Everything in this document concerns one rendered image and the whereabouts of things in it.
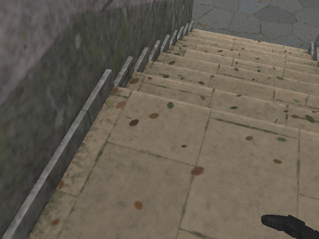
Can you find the robot right hand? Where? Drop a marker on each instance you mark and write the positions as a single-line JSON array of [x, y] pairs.
[[291, 225]]

